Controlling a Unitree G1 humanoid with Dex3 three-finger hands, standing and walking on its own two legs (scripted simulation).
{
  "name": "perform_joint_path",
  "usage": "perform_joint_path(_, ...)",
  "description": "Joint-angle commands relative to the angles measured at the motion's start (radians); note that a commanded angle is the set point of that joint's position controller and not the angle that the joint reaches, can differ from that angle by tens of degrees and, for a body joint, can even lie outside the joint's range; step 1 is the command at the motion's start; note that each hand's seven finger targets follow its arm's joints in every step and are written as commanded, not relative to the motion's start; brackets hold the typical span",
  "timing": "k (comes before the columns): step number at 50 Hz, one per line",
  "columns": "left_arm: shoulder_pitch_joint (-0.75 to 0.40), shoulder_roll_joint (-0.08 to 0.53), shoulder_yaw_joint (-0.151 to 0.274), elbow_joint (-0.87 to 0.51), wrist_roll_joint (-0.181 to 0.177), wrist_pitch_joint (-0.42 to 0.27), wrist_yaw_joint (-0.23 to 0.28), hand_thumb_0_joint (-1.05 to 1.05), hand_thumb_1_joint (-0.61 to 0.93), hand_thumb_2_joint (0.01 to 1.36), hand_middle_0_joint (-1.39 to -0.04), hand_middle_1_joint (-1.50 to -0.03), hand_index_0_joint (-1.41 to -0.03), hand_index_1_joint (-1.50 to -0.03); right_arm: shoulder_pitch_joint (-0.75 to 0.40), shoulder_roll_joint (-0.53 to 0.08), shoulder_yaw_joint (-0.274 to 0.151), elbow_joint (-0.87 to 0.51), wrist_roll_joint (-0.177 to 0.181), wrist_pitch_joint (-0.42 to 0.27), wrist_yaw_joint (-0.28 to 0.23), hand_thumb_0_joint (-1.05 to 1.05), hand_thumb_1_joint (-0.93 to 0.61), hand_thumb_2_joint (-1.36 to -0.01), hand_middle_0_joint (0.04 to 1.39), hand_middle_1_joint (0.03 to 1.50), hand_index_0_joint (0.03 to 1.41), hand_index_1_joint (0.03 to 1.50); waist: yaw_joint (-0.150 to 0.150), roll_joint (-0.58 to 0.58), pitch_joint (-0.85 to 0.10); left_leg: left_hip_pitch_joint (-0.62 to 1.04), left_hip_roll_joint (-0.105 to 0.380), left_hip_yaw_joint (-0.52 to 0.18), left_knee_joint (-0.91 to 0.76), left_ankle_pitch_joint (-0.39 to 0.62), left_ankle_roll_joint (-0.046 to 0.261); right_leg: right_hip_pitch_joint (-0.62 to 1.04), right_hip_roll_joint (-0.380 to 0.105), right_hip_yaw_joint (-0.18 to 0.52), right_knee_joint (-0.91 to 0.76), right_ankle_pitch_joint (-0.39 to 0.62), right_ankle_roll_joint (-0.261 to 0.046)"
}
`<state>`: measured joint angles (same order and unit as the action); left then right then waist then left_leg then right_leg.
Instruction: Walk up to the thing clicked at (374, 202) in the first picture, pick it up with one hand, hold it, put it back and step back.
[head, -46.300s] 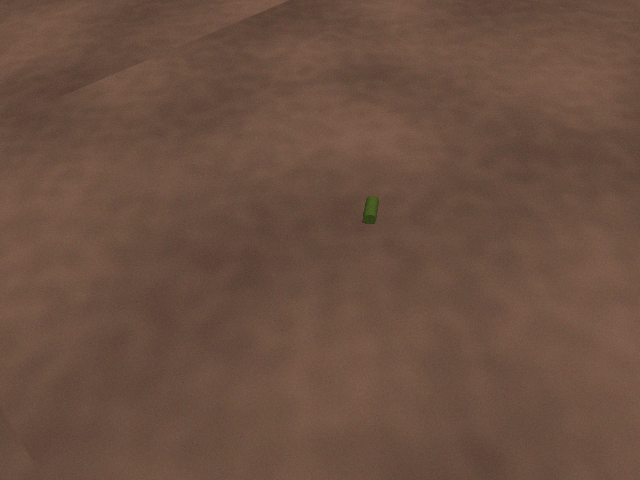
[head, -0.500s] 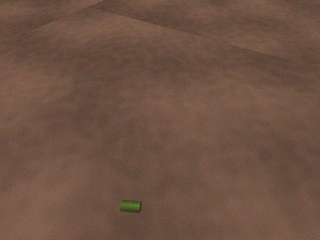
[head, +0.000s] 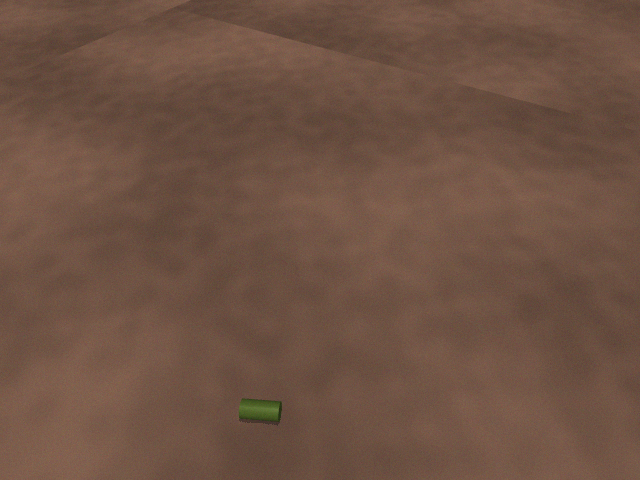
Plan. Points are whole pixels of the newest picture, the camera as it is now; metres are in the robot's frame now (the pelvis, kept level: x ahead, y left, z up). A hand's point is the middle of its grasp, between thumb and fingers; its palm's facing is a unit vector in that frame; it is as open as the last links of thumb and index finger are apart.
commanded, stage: stand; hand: left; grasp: from above
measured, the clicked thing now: (260, 409) +0.45 +0.23 -0.75
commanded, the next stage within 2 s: step back in 0.06 s
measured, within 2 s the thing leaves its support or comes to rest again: neither
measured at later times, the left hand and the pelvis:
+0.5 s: hand out of the picture +0.10 +0.31 -0.18, palm faces -0.01 -0.93 -0.37, open 7.4 cm; pelvis -0.05 +0.05 -0.02, yaw +1 degrees
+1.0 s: hand out of the picture -0.01 +0.30 -0.15, palm faces -0.06 -0.90 -0.42, open 7.4 cm; pelvis -0.14 +0.04 -0.01, yaw -4 degrees
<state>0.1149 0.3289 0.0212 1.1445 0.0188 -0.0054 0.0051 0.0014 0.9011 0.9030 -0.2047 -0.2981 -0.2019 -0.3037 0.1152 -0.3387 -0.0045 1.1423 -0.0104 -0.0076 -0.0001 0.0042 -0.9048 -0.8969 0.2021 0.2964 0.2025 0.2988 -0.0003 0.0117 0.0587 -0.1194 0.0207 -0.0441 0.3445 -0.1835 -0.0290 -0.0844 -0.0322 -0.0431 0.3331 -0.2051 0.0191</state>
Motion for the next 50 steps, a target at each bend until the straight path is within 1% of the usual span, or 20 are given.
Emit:
perform_joint_path(1,-0.034,0.207,0.041,-0.059,-0.005,-0.021,0.010,0.000,0.900,0.900,-0.200,-0.300,-0.200,-0.300,-0.042,-0.207,-0.036,-0.063,-0.005,-0.018,-0.016,0.000,-0.900,-0.900,0.200,0.300,0.200,0.300,0.007,-0.002,-0.072,-0.005,0.098,-0.063,-0.043,0.167,0.046,0.011,-0.103,0.078,-0.057,0.140,-0.029)
perform_joint_path(4,-0.018,0.277,0.086,-0.094,-0.030,-0.011,0.021,0.000,0.900,0.900,-0.200,-0.300,-0.200,-0.300,-0.063,-0.240,-0.055,-0.096,0.013,0.006,-0.008,0.000,-0.900,-0.900,0.200,0.300,0.200,0.300,-0.001,-0.014,-0.010,-0.079,0.072,-0.051,0.099,0.370,0.068,-0.043,-0.095,0.077,0.057,0.367,-0.055)
perform_joint_path(7,-0.019,0.275,0.092,-0.134,-0.029,-0.004,0.025,0.000,0.900,0.900,-0.200,-0.300,-0.200,-0.300,-0.044,-0.236,-0.063,-0.121,0.020,0.018,-0.004,0.000,-0.900,-0.900,0.200,0.300,0.200,0.300,-0.008,-0.036,-0.087,-0.075,0.046,-0.031,0.196,0.340,0.078,-0.043,-0.122,0.100,0.088,0.393,-0.103)
perform_joint_path(9,-0.051,0.293,0.099,-0.168,-0.026,0.003,0.023,0.000,0.900,0.900,-0.200,-0.300,-0.200,-0.300,-0.032,-0.225,-0.067,-0.140,0.020,0.030,-0.002,0.000,-0.900,-0.900,0.200,0.300,0.200,0.300,-0.015,-0.086,-0.119,-0.088,-0.006,-0.001,0.302,0.211,0.063,-0.072,-0.188,0.160,0.067,0.389,-0.157)
perform_joint_path(12,-0.115,0.319,0.106,-0.237,-0.002,0.008,0.027,0.000,0.900,0.900,-0.200,-0.300,-0.200,-0.300,0.028,-0.222,-0.079,-0.162,0.010,0.054,0.006,0.000,-0.900,-0.900,0.200,0.300,0.200,0.300,-0.026,-0.205,-0.130,-0.124,-0.069,0.010,0.538,-0.273,0.066,-0.160,-0.324,0.254,0.062,0.395,-0.266)
perform_joint_path(14,-0.153,0.320,0.105,-0.267,0.009,0.014,0.027,0.000,0.900,0.900,-0.200,-0.300,-0.200,-0.300,0.074,-0.221,-0.089,-0.173,0.008,0.059,0.014,0.000,-0.900,-0.900,0.200,0.300,0.200,0.300,-0.050,-0.222,-0.109,-0.099,-0.044,-0.017,0.544,-0.320,0.079,-0.252,-0.321,0.222,0.100,0.344,-0.260)
perform_joint_path(16,-0.185,0.300,0.099,-0.290,0.005,0.020,0.029,0.000,0.900,0.900,-0.200,-0.300,-0.200,-0.300,0.117,-0.223,-0.092,-0.175,0.014,0.047,0.016,0.000,-0.900,-0.900,0.200,0.300,0.200,0.300,-0.070,-0.195,-0.114,-0.112,-0.015,-0.003,0.340,-0.065,0.084,-0.193,-0.229,0.134,0.225,0.312,-0.174)
perform_joint_path(18,-0.154,0.217,0.084,-0.309,-0.019,0.035,0.032,0.000,0.900,0.900,-0.200,-0.300,-0.200,-0.300,0.061,-0.330,-0.116,-0.203,-0.008,0.029,0.003,0.000,-0.900,-0.900,0.200,0.300,0.200,0.300,-0.048,0.156,-0.070,-0.101,0.180,-0.302,0.065,0.521,0.138,-0.298,0.071,0.051,0.549,-0.020,-0.054)
perform_joint_path(19,-0.111,0.204,0.086,-0.308,-0.015,0.046,0.039,0.000,0.900,0.900,-0.200,-0.300,-0.200,-0.300,0.079,-0.346,-0.121,-0.208,-0.019,0.021,-0.003,0.000,-0.900,-0.900,0.200,0.300,0.200,0.300,-0.035,0.165,-0.081,0.003,0.262,-0.422,0.047,0.611,0.196,-0.413,0.137,0.147,0.654,-0.413,-0.058)
perform_joint_path(21,-0.029,0.191,0.074,-0.304,-0.016,0.056,0.045,0.000,0.900,0.900,-0.200,-0.300,-0.200,-0.300,0.069,-0.342,-0.120,-0.236,-0.020,0.016,-0.014,0.000,-0.900,-0.900,0.200,0.300,0.200,0.300,-0.017,0.141,-0.114,0.047,0.270,-0.353,0.100,0.800,0.177,-0.445,0.137,0.222,0.796,-0.435,-0.062)
perform_joint_path(24,-0.028,0.231,0.082,-0.290,-0.025,0.058,0.050,0.000,0.900,0.900,-0.200,-0.300,-0.200,-0.300,-0.028,-0.289,-0.117,-0.277,-0.030,0.018,-0.034,0.000,-0.900,-0.900,0.200,0.300,0.200,0.300,0.010,0.163,-0.104,0.024,0.189,-0.214,0.111,0.599,0.161,-0.436,0.125,0.270,0.829,-0.312,-0.055)
perform_joint_path(26,0.011,0.230,0.084,-0.299,-0.017,0.053,0.043,0.000,0.900,0.900,-0.200,-0.300,-0.200,-0.300,-0.018,-0.253,-0.107,-0.297,-0.022,0.015,-0.043,0.000,-0.900,-0.900,0.200,0.300,0.200,0.300,0.018,0.146,-0.126,0.107,0.171,-0.173,0.154,0.621,0.169,-0.458,0.122,0.223,0.825,-0.261,-0.039)
perform_joint_path(31,-0.039,0.229,0.089,-0.342,-0.005,0.036,0.035,0.000,0.900,0.900,-0.200,-0.300,-0.200,-0.300,0.089,-0.251,-0.120,-0.303,-0.012,0.017,-0.047,0.000,-0.900,-0.900,0.200,0.300,0.200,0.300,-0.053,0.101,-0.101,0.157,0.190,-0.177,0.158,0.568,0.196,-0.425,0.099,0.173,0.596,-0.261,-0.005)
perform_joint_path(36,0.054,0.222,0.095,-0.326,0.007,0.028,0.025,0.000,0.900,0.900,-0.200,-0.300,-0.200,-0.300,0.023,-0.276,-0.123,-0.343,-0.006,0.023,-0.038,0.000,-0.900,-0.900,0.200,0.300,0.200,0.300,-0.015,0.104,-0.135,0.048,0.231,-0.194,0.180,0.359,0.242,-0.248,0.053,0.095,0.353,-0.217,-0.036)
perform_joint_path(38,0.096,0.213,0.101,-0.305,0.015,0.020,0.022,0.000,0.900,0.900,-0.200,-0.300,-0.200,-0.300,-0.011,-0.277,-0.119,-0.352,-0.001,0.027,-0.033,0.000,-0.900,-0.900,0.200,0.300,0.200,0.300,0.014,0.067,-0.127,-0.074,0.198,-0.162,0.223,0.256,0.200,-0.105,0.056,0.086,0.178,-0.041,-0.065)
perform_joint_path(40,0.112,0.275,0.119,-0.316,0.022,0.008,0.021,0.000,0.900,0.900,-0.200,-0.300,-0.200,-0.300,-0.018,-0.236,-0.101,-0.358,0.016,0.029,-0.027,0.000,-0.900,-0.900,0.200,0.300,0.200,0.300,0.017,-0.106,-0.138,-0.241,0.073,-0.079,0.361,0.032,0.110,-0.013,-0.099,0.322,0.121,0.221,-0.148)
perform_joint_path(41,0.066,0.344,0.130,-0.336,0.009,0.011,0.017,0.000,0.900,0.900,-0.200,-0.300,-0.200,-0.300,-0.042,-0.205,-0.095,-0.361,0.018,0.034,-0.027,0.000,-0.900,-0.900,0.200,0.300,0.200,0.300,0.032,-0.265,-0.069,-0.294,-0.103,0.018,0.550,-0.223,0.048,-0.123,-0.269,0.531,0.028,0.272,-0.297)
perform_joint_path(42,0.010,0.367,0.133,-0.375,0.021,0.006,0.020,0.000,0.900,0.900,-0.200,-0.300,-0.200,-0.300,-0.036,-0.223,-0.104,-0.350,0.008,0.045,-0.036,0.000,-0.900,-0.900,0.200,0.300,0.200,0.300,0.042,-0.301,-0.020,-0.272,-0.122,-0.055,0.785,-0.458,0.031,-0.258,-0.373,0.651,-0.015,0.291,-0.381)
perform_joint_path(46,-0.046,0.246,0.117,-0.414,0.005,0.009,0.029,0.000,0.900,0.900,-0.200,-0.300,-0.200,-0.300,0.067,-0.227,-0.092,-0.294,0.018,0.039,-0.029,0.000,-0.900,-0.900,0.200,0.300,0.200,0.300,-0.013,-0.110,-0.031,-0.321,-0.162,-0.134,0.878,-0.346,0.022,-0.176,-0.192,0.335,0.073,0.406,-0.254)
perform_joint_path(50,0.041,0.229,0.114,-0.427,0.017,0.019,0.027,0.000,0.900,0.900,-0.200,-0.300,-0.200,-0.300,0.063,-0.217,-0.073,-0.321,0.021,0.028,-0.038,0.000,-0.900,-0.900,0.200,0.300,0.200,0.300,0.038,-0.115,-0.110,-0.374,-0.132,-0.073,0.685,-0.337,-0.002,0.042,-0.142,0.273,0.133,0.437,-0.233)
